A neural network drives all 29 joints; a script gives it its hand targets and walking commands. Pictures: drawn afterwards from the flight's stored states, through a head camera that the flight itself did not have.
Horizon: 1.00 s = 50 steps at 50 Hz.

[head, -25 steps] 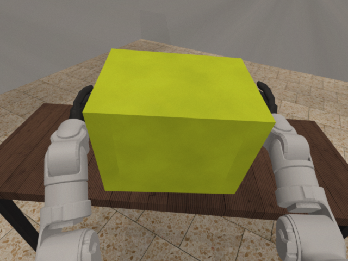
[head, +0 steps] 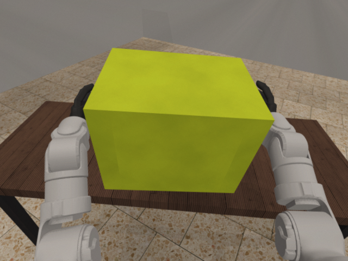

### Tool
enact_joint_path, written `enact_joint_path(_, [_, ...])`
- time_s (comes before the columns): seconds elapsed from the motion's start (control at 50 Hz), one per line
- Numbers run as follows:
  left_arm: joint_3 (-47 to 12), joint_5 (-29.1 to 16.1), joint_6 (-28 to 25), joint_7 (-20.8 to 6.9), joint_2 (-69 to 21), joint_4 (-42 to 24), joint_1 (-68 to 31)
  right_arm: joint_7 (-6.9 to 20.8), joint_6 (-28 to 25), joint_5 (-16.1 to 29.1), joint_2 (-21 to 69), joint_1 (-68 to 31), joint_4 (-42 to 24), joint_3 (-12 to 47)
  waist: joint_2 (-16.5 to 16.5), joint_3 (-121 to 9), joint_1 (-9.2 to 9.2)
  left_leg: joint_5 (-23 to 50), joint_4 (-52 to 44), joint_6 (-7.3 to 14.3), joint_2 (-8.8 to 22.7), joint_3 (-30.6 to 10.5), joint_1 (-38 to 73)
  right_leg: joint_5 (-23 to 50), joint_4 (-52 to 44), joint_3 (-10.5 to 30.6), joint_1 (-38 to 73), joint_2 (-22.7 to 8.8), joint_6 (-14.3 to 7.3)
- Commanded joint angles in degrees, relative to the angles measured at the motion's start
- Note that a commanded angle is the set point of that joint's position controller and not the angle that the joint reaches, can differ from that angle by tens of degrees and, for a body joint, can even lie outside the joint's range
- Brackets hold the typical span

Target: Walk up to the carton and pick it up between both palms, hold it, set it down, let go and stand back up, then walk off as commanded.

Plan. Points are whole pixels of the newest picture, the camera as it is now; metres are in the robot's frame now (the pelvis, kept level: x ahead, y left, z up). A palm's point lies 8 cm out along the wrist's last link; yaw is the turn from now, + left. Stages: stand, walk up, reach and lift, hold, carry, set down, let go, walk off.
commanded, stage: hold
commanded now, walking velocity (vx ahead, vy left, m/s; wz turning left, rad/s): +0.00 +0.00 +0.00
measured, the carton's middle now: (174, 122) +0.38 +0.01 +0.17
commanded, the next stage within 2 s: none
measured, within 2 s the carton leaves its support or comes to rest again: neither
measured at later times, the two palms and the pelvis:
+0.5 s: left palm (83, 119) +0.34 +0.20 +0.20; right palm (266, 114) +0.36 -0.20 +0.21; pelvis +0.01 +0.00 +0.00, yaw +0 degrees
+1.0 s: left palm (83, 119) +0.34 +0.20 +0.20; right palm (266, 116) +0.36 -0.20 +0.21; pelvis +0.01 +0.00 +0.00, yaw +0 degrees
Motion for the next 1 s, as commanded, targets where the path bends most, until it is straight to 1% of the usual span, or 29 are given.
enact_joint_path(0.0, [-25.46,-9.46,-4.28,-6.41,-26.36,-11.0,-44.77,10.3,-3.07,6.96,28.22,-41.97,-16.5,22.05,3.36,-19.12,-1.03,5.2,-2.6,-0.98,-2.4,2.45,4.7,4.9,-1.9,-0.42,3.74,2.42,-0.99])
enact_joint_path(0.02, [-24.09,-9.02,-4.35,-6.29,-25.78,-10.57,-43.71,10.32,-3.26,7.61,29.13,-42.83,-18.49,23.3,1.36,-20.52,0.6,7.08,-2.38,-0.15,-2.75,2.66,4.41,6.78,-1.92,-0.43,5.37,2.72,-0.71])
enact_joint_path(0.04, [-26.09,-9.98,-4.81,-5.95,-26.41,-12.38,-45.55,10.47,-3.3,7.4,28.59,-42.48,-18.12,22.44,3.59,-21.13,-0.41,7.37,-2.17,-0.99,-2.86,2.57,5.18,7.02,-1.39,-0.7,4.51,2.83,-0.67])
enact_joint_path(0.08, [-25.73,-10.19,-4.69,-5.56,-26.75,-11.77,-45.09,10.29,-3.5,7.6,28.92,-43.57,-19.95,22.78,1.91,-21.05,-0.52,7.58,-2.0,-0.64,-2.76,2.39,4.67,7.8,-1.16,-0.61,4.76,2.83,-0.59])
enact_joint_path(0.1, [-25.44,-9.94,-4.87,-5.57,-25.66,-11.14,-45.26,10.44,-3.16,7.53,28.61,-43.19,-18.75,22.3,2.93,-19.1,-0.16,5.35,-2.45,-0.62,-2.84,2.56,4.11,5.17,-1.87,-0.23,3.66,2.45,-0.41])
enact_joint_path(0.12, [-26.18,-10.52,-4.84,-5.43,-26.3,-14.04,-44.73,10.01,-3.54,8.67,29.57,-43.08,-21.8,24.14,1.45,-22.79,-0.52,9.45,-1.49,-0.48,-2.93,2.42,5.41,9.98,-1.12,-0.38,6.12,2.96,-0.36])
enact_joint_path(0.16, [-26.3,-10.18,-4.73,-5.39,-26.45,-12.61,-43.83,10.26,-3.27,7.92,27.53,-41.82,-19.18,22.18,2.89,-21.17,-1.1,8.87,-1.58,-1.28,-2.73,2.43,5.58,8.82,-1.06,-0.82,4.16,3.03,-0.34])
enact_joint_path(0.22, [-25.42,-9.3,-4.41,-5.16,-25.74,-11.31,-43.84,10.66,-3.1,7.51,27.09,-42.01,-17.72,21.74,3.55,-19.28,-0.66,5.76,-2.29,-0.97,-2.48,2.19,5.19,5.33,-1.77,-0.59,2.67,2.68,-0.87])
enact_joint_path(0.26, [-22.61,-7.18,-3.42,-6.13,-24.63,-8.26,-41.42,10.56,-2.35,7.56,26.83,-41.18,-15.37,22.25,1.96,-15.46,0.27,4.4,-3.13,-0.28,-2.78,2.71,4.03,3.97,-2.43,-0.26,3.64,2.43,-0.99])
enact_joint_path(0.3, [-23.46,-7.58,-3.51,-6.31,-24.96,-10.64,-42.79,10.53,-2.65,7.34,27.56,-42.31,-17.01,22.44,2.14,-18.06,0.55,5.88,-2.67,-0.51,-2.71,2.59,4.04,5.37,-1.93,-0.29,4.43,2.47,-1.16])
enact_joint_path(0.36, [-25.25,-10.11,-4.17,-5.66,-26.2,-12.56,-43.81,10.32,-3.32,8.62,28.33,-43.91,-21.18,23.28,1.3,-21.66,-0.22,9.53,-1.77,-0.54,-2.75,2.55,5.44,10.06,-1.32,-0.5,5.43,2.93,-0.57])
enact_joint_path(0.4, [-25.83,-10.16,-4.14,-5.38,-25.55,-13.58,-41.83,10.1,-2.81,9.31,27.54,-41.23,-21.15,23.49,2.12,-20.89,-0.13,11.21,-1.22,-1.06,-2.91,2.32,6.24,11.76,-0.97,-0.35,4.74,3.07,-0.42])
enact_joint_path(0.42, [-25.56,-9.6,-3.76,-5.59,-26.04,-13.42,-40.5,9.99,-2.34,9.2,26.27,-39.49,-19.64,23.08,2.52,-20.1,-1.01,11.07,-1.16,-1.34,-2.86,2.59,7.1,12.07,-1.03,-0.07,4.45,3.09,-0.57])
enact_joint_path(0.44, [-23.88,-9.01,-3.7,-5.85,-24.86,-13.61,-41.62,9.97,-2.39,9.31,27.49,-40.19,-20.1,23.65,1.61,-20.64,-0.23,11.5,-0.93,-0.75,-3.11,2.53,6.68,11.84,-1.4,-0.05,5.65,2.85,-0.43])
enact_joint_path(0.46, [-24.26,-8.85,-3.61,-5.92,-24.93,-12.86,-42.64,10.16,-2.19,8.99,26.93,-40.3,-18.59,22.9,2.75,-18.93,-0.11,9.73,-1.73,-1.19,-2.89,2.56,5.88,9.41,-1.31,-0.44,4.13,2.88,-0.54])
enact_joint_path(0.52, [-23.78,-8.49,-3.03,-6.23,-24.53,-11.19,-41.44,9.99,-1.81,8.26,25.89,-40.31,-18.15,21.44,1.97,-16.34,-0.51,6.71,-2.48,-0.91,-2.74,2.34,3.5,6.83,-1.65,-0.33,4.31,2.82,-0.84])
enact_joint_path(0.54, [-26.18,-9.82,-3.4,-6.37,-26.05,-15.43,-42.66,10.22,-2.37,8.47,27.07,-40.24,-20.51,22.29,2.31,-20.2,-1.2,9.52,-1.77,-1.57,-2.52,2.43,5.54,9.06,-0.99,-0.68,4.71,2.97,-0.97])
enact_joint_path(0.56, [-25.73,-9.92,-3.76,-6.06,-25.14,-16.05,-42.51,10.13,-1.98,8.94,27.62,-39.65,-21.11,23.08,2.69,-20.02,-0.65,10.46,-1.26,-1.23,-3.02,2.42,5.74,10.92,-0.97,-0.43,5.23,2.83,-0.6])
enact_joint_path(0.6, [-25.17,-9.79,-3.67,-5.66,-25.43,-14.58,-42.59,10.25,-2.23,9.24,27.11,-41.25,-21.2,22.86,2.72,-20.77,0.05,10.61,-1.27,-1.33,-2.85,2.15,5.62,10.54,-0.69,-0.5,4.15,3.08,-0.48])
enact_joint_path(0.7, [-24.98,-9.43,-3.51,-6.04,-25.11,-12.02,-41.38,10.03,-2.31,8.12,27.37,-41.43,-21.59,23.01,0.93,-18.92,-0.48,8.99,-1.72,-0.43,-3.0,2.45,4.95,10.41,-0.94,-0.83,4.97,2.86,-0.18])
enact_joint_path(0.72, [-25.42,-9.77,-3.64,-6.12,-24.96,-13.94,-41.53,9.74,-2.3,8.39,27.91,-41.57,-22.24,23.39,1.15,-20.86,-0.17,9.08,-1.61,-0.45,-3.28,2.59,5.27,10.65,-1.09,-0.53,5.75,2.78,-0.04])
enact_joint_path(0.76, [-25.39,-10.17,-3.99,-5.99,-25.06,-14.77,-41.43,9.58,-1.87,9.03,27.78,-38.99,-21.29,23.06,1.97,-20.6,-1.37,10.45,-1.21,-0.91,-3.12,2.49,5.52,14.41,-0.53,0.18,6.12,2.39,0.14])
enact_joint_path(0.82, [-23.77,-8.54,-3.35,-6.44,-24.04,-12.58,-41.46,9.36,-1.83,8.72,27.33,-41.13,-21.49,23.85,1.62,-20.06,-0.56,9.99,-1.38,-0.24,-3.23,2.48,5.62,12.43,-1.02,-0.14,5.82,2.51,0.06])
enact_joint_path(0.86, [-23.87,-8.71,-3.64,-6.24,-23.96,-16.42,-41.37,9.66,-1.86,9.63,28.29,-38.72,-21.66,24.67,1.79,-22.37,0.16,12.09,-0.78,-0.75,-3.26,2.45,6.33,14.05,-0.31,-0.54,7.39,2.75,0.13])
enact_joint_path(0.88, [-23.21,-8.2,-3.28,-6.31,-24.06,-13.38,-40.93,9.5,-1.99,9.23,27.57,-40.32,-21.52,24.1,0.74,-19.8,0.08,11.12,-1.34,-0.44,-3.22,2.45,5.66,13.7,-0.43,-0.89,6.23,2.75,0.35])
enact_joint_path(0.9, [-25.36,-9.69,-3.57,-6.18,-25.07,-16.65,-41.03,9.4,-2.02,9.75,27.57,-38.89,-22.71,24.72,1.75,-21.76,-0.69,13.81,-0.48,-1.03,-2.92,2.16,7.51,15.79,-0.27,-0.55,5.87,2.99,0.0])
enact_joint_path(0.92, [-23.7,-8.45,-3.26,-6.6,-24.03,-12.22,-40.54,9.25,-1.54,8.96,26.61,-39.66,-20.78,23.32,1.48,-18.58,-0.77,10.16,-1.23,-0.74,-3.36,2.53,6.3,11.49,-1.32,-0.25,5.6,2.89,-0.15])
enact_joint_path(0.94, [-24.59,-8.33,-3.09,-6.54,-24.06,-12.32,-41.14,9.36,-1.8,8.37,26.08,-40.29,-20.57,22.77,2.16,-18.12,-1.13,8.42,-1.69,-0.96,-2.92,2.21,5.53,9.54,-1.48,-0.72,4.57,2.88,-0.48])
enact_joint_path(0.98, [-24.17,-8.58,-3.28,-6.75,-23.82,-11.95,-41.25,9.51,-2.02,8.4,27.73,-40.97,-21.56,23.28,1.7,-18.65,-0.13,8.73,-1.66,-0.33,-3.23,2.77,4.84,9.46,-1.4,-0.4,5.91,2.55,-0.02])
